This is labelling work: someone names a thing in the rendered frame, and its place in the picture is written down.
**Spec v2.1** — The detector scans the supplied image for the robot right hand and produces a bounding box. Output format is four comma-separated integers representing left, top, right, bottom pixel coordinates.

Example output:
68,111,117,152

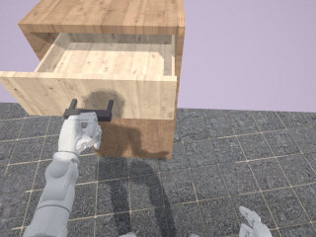
239,205,273,237

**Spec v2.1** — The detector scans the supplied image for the left robot forearm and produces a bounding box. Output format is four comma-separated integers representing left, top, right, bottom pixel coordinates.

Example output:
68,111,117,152
23,151,80,237

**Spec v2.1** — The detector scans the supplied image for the handle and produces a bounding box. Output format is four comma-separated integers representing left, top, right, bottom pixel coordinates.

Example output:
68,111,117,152
63,99,114,122

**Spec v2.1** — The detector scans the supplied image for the cabinet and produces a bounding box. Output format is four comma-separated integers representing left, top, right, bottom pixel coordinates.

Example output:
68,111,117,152
18,0,186,159

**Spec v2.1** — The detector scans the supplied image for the robot left hand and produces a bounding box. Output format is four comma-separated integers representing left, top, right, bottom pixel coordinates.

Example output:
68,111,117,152
57,112,102,157

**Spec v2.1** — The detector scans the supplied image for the drawer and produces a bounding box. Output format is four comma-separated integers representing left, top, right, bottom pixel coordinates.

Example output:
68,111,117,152
0,33,177,120

